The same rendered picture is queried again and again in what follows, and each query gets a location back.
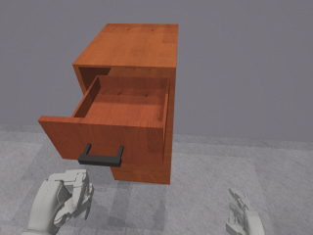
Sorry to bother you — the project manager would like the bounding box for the right robot hand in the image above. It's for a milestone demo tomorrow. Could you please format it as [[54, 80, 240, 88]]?
[[226, 187, 266, 235]]

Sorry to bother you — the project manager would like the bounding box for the handle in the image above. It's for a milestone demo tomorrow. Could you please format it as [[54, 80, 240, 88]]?
[[78, 143, 124, 167]]

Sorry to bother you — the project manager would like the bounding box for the cabinet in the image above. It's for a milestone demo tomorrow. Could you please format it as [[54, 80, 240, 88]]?
[[72, 23, 179, 185]]

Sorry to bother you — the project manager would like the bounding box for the left robot hand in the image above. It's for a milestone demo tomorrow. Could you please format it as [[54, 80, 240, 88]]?
[[27, 169, 95, 235]]

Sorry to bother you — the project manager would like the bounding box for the drawer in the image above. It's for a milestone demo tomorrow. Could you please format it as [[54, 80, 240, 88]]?
[[38, 75, 170, 166]]

